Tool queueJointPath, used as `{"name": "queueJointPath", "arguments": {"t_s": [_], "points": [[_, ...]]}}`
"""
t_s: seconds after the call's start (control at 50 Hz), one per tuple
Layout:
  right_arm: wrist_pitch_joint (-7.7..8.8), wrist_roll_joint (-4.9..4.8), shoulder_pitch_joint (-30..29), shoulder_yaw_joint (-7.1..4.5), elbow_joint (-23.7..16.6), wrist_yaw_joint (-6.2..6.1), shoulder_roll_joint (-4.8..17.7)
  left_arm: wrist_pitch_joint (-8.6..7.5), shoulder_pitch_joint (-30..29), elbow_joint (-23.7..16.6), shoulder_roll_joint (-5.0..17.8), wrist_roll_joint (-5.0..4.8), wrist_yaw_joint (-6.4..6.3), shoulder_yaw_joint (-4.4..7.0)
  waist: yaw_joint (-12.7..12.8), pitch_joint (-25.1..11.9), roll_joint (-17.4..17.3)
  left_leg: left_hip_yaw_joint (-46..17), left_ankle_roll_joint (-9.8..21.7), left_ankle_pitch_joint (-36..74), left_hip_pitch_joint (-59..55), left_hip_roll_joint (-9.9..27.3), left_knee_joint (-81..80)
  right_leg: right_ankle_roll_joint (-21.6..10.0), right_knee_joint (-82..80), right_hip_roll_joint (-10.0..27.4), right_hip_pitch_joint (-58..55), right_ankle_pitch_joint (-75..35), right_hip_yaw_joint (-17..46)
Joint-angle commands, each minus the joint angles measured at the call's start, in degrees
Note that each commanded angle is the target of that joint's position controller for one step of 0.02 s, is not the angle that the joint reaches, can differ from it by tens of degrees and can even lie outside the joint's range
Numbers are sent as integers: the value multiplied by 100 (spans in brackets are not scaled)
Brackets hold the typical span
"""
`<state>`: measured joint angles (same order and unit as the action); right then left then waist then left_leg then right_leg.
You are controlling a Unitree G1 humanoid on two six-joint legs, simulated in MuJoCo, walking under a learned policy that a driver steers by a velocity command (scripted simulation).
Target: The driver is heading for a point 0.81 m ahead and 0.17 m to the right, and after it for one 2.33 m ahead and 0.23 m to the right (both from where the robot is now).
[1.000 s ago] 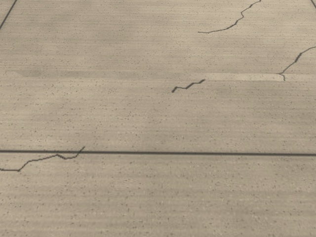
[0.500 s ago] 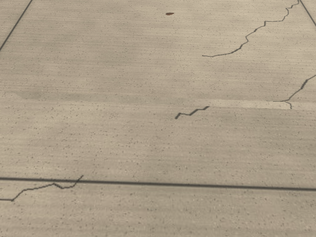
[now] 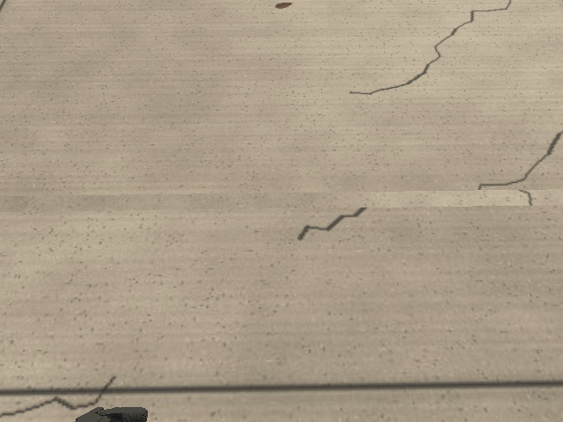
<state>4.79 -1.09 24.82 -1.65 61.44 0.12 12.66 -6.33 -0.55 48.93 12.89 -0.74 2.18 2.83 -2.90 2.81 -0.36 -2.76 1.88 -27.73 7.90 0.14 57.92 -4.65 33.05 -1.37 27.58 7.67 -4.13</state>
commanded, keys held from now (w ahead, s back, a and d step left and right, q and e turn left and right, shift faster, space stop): w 0.40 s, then w+e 0.60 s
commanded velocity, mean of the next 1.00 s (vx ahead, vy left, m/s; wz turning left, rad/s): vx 0.50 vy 0.00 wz -0.23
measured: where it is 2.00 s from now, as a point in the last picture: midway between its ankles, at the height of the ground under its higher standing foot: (337, 185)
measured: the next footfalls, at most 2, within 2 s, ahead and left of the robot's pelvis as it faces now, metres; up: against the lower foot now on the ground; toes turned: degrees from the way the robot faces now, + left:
left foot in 0.48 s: +0.43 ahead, +0.16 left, +0.00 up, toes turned +2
right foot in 1.08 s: +0.72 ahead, -0.15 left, +0.00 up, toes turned -20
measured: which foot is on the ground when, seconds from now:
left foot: up 0.00-0.46, down 0.48-1.00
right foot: down 0.00-0.50, up 0.52-1.00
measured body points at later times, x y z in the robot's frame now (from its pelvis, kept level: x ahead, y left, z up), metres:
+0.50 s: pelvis +0.27 +0.05 +0.00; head +0.30 +0.06 +0.45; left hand +0.22 +0.31 -0.14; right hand +0.48 -0.19 -0.09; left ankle +0.40 +0.16 -0.72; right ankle +0.11 -0.09 -0.72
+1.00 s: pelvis +0.53 +0.03 +0.01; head +0.55 +0.03 +0.46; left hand +0.76 +0.19 -0.11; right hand +0.40 -0.14 -0.14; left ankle +0.40 +0.16 -0.72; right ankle +0.67 -0.14 -0.68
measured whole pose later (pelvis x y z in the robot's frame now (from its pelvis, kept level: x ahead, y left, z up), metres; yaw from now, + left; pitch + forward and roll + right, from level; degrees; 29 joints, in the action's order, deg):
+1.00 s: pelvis +0.53 +0.03 +0.01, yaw -16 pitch +1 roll +1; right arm 7.5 5.7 28.6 0.0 60.5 1.5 6.8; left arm -2.6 3.4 51.2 10.6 3.3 5.1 0.9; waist -3.3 -0.1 1.4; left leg 17.4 -1.0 -19.3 -10.5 0.6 8.2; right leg -5.2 36.9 2.8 36.7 -2.4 -0.3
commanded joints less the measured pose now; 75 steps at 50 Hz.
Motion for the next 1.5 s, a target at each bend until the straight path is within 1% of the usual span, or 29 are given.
{"name": "queueJointPath", "arguments": {"t_s": [0.02,0.08,0.12,0.28,0.42,0.46,0.48,0.5,0.52,0.54,0.58,0.6,0.62,0.68,0.76,0.86,1.0,1.08,1.1,1.12,1.14,1.16,1.18,1.22,1.26,1.32,1.42,1.46,1.5], "points": [[321,-168,-493,-143,-643,-9,766,-3,1201,133,707,3,-31,162,671,-962,337,-262,189,693,3283,459,2023,-1100,-1888,1950,-3299,308,2961],[103,-23,-291,-220,-608,-102,438,-70,872,216,373,113,49,64,133,-546,347,-227,179,1214,2356,841,1223,-909,-2357,1422,-1752,-302,1816],[-1,-18,-396,-239,-673,-124,356,-82,1080,350,509,100,3,82,64,-319,389,-134,110,1316,2411,908,820,-979,-2601,1355,-1393,-347,1512],[20,57,-2214,-241,-1236,-36,379,0,1947,583,900,29,-242,150,497,56,310,122,-115,3335,3047,725,-1787,-733,-2782,1216,-1882,-499,918],[114,-22,-2980,-196,-1589,174,522,146,2415,844,1024,-51,-273,226,631,224,393,203,84,2553,2800,497,-2786,-607,-2150,1651,-2842,-660,998],[174,-19,-2323,-313,-1453,176,758,204,2212,799,1091,-61,-277,242,187,-103,507,396,221,2233,1718,223,-3035,-476,-1444,1560,-2774,-1803,1017],[196,-6,-1329,-472,-1145,133,1052,223,2122,742,947,-31,-271,185,-247,-703,395,427,371,2271,364,148,-3048,-320,-346,1209,-2413,-2380,796],[210,91,-176,-612,-938,66,1570,213,2116,551,681,72,-262,69,-605,-1697,-271,-776,751,2266,-1494,1282,-2941,-76,1578,759,-1212,-1066,456],[168,142,113,-659,-821,93,1876,97,2802,536,-54,-11,-240,-111,-236,-2366,-1833,-3328,1487,1191,-3121,2488,-3722,237,3396,-205,917,2344,455],[189,127,6,-502,-882,100,1283,6,2534,620,616,-158,-243,44,-396,-2182,-1239,-3559,1334,689,-2826,2358,-4025,169,4167,57,1415,2488,1260],[221,110,-969,-342,-1061,92,813,-5,1856,438,837,-219,-290,143,-111,-1055,-513,-1931,897,1377,-1329,2017,-4248,86,4123,623,1489,1419,1075],[250,628,-648,-116,-838,-61,142,-93,2164,659,152,695,-126,-95,-19,-340,-560,-1595,1092,941,-609,1772,-4691,-114,3894,643,1304,869,1300],[226,656,-771,-88,-869,-114,14,-82,2188,676,-124,755,-15,-122,149,-158,-477,-1205,1043,1277,-339,1690,-4836,-150,3716,715,1259,469,1323],[257,650,-726,-74,-824,-54,21,-44,2080,752,154,385,271,-40,243,-193,-382,-308,1076,2078,-364,1602,-5108,-229,3401,678,1381,-131,1361],[324,846,-427,-5,-657,33,48,32,1329,494,72,395,359,-127,249,-36,-219,705,1173,3404,-427,1575,-5219,-137,2632,756,1965,-1209,1271],[396,735,182,80,-439,123,113,223,576,119,22,420,313,-192,167,148,-284,1435,1124,4270,-362,1526,-5250,41,1253,709,1416,-1834,596],[237,627,730,-93,-176,79,440,328,-119,-200,133,388,266,-79,118,390,-352,1678,980,5289,-2310,1859,-4805,-122,105,363,1587,-428,329],[144,692,634,-240,-275,-6,753,125,688,-147,555,207,87,142,620,-222,-557,2148,627,7780,-1733,1669,-3108,-490,-41,-447,-556,-496,-246],[208,788,935,-120,-386,-8,404,73,1830,129,766,168,-53,241,739,-1326,-273,2121,149,7266,118,1412,-1641,-1028,968,-246,-3253,-1177,363],[313,860,483,20,-713,159,346,102,3170,404,1096,224,-197,371,1411,-2019,305,1884,-317,4009,2204,700,-49,-1717,209,525,-5370,-1049,2148],[275,673,18,-5,-858,430,399,121,4132,887,1160,388,-173,317,1545,-2384,458,912,-360,-387,3094,-80,1532,-2104,-974,1521,-6132,-1298,4127],[269,459,-949,-19,-1138,456,294,-26,3961,1010,1312,449,-164,480,1678,-1093,69,-22,-137,-268,4172,81,1913,-1624,-1291,1454,-5467,-1029,3870],[290,545,-1305,-39,-1257,347,420,-115,3243,935,1179,333,-158,480,1441,-398,233,-287,-35,34,4130,417,1908,-1487,-1414,1330,-4214,-747,3337],[243,670,-1006,-30,-1347,87,211,-180,2295,779,307,214,-52,165,629,-332,326,-361,133,463,2913,651,1348,-1498,-1679,1082,-2323,-693,2837],[69,635,-566,49,-1173,82,-111,-151,1889,605,55,225,47,47,165,-56,179,-137,109,659,2308,742,1043,-1412,-2126,1061,-964,-567,2440],[-25,556,-943,35,-1160,190,57,-224,2004,532,267,414,111,53,265,39,97,178,-56,2052,2301,854,-162,-1196,-2287,892,-284,-675,1810],[-49,515,-2226,15,-1471,312,179,-155,3022,838,467,444,198,58,719,-7,359,443,-56,3355,2273,508,-1831,-1039,-1991,987,-1107,-1609,1350],[3,574,-1931,-38,-1413,336,261,-130,3068,879,422,635,174,10,527,-9,486,217,59,3655,2405,521,-1074,-964,-1686,1267,-1587,-1841,1380],[74,533,-2137,-140,-1504,295,505,-153,2911,804,351,555,41,-30,489,51,308,155,212,3021,3065,549,-1379,-767,-1452,1419,-2625,-2354,1276]]}}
